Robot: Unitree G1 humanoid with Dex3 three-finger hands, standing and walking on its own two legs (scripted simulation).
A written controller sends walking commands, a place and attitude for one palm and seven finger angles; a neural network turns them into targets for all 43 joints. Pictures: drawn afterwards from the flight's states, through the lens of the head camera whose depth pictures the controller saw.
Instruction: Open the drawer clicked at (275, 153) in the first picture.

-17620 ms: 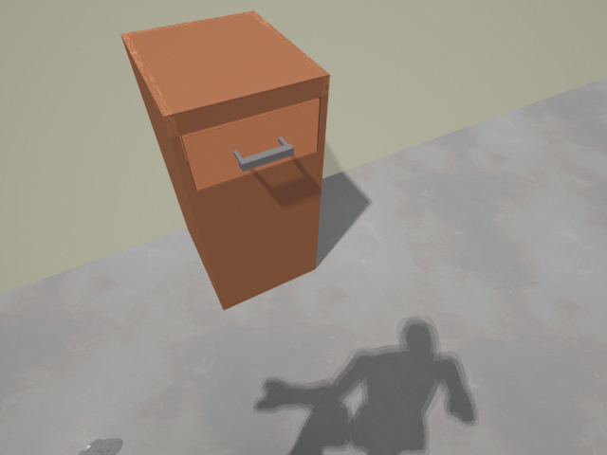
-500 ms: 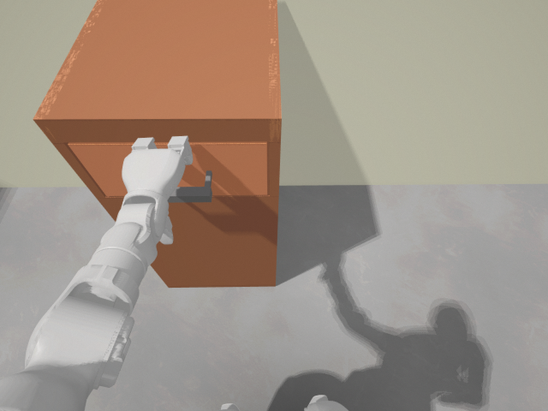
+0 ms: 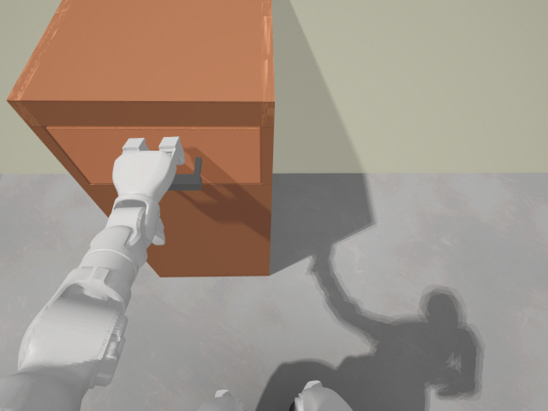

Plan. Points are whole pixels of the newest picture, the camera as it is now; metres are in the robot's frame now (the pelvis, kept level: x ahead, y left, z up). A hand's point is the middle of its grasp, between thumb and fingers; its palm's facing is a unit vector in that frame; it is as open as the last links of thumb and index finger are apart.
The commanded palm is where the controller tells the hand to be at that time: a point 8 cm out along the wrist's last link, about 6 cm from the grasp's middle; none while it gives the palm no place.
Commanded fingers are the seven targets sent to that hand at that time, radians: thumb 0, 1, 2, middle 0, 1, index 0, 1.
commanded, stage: lower the fingers behind the handle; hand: left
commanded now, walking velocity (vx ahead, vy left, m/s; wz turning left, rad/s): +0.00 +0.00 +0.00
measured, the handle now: (163, 172) +0.52 +0.18 -0.03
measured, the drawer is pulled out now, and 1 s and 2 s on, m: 0.00 0.00 0.00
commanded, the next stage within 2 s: close the thumb around the handle in 1.02 s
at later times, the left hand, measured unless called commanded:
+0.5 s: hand (159, 197) +0.47 +0.18 -0.05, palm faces -0.04 -0.04 -1.00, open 13.7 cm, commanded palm +0.45 +0.18 +0.00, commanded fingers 0.00 -0.50 0.30 -0.30 -1.20 -0.30 -1.20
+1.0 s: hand (163, 203) +0.47 +0.18 -0.06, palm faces -0.06 -0.03 -1.00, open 13.8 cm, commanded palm +0.45 +0.18 +0.00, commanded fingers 0.00 -0.50 0.30 -0.30 -1.20 -0.30 -1.20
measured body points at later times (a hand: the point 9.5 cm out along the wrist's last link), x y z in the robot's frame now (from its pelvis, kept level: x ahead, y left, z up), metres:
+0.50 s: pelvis -0.01 +0.01 -0.02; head +0.12 +0.01 +0.41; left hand +0.47 +0.18 +0.01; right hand +0.01 -0.26 -0.15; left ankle -0.01 +0.09 -0.68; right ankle +0.00 -0.10 -0.68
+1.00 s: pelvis -0.01 +0.01 -0.03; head +0.12 +0.01 +0.40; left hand +0.47 +0.18 +0.00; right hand +0.01 -0.26 -0.16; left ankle -0.01 +0.09 -0.68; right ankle +0.00 -0.10 -0.68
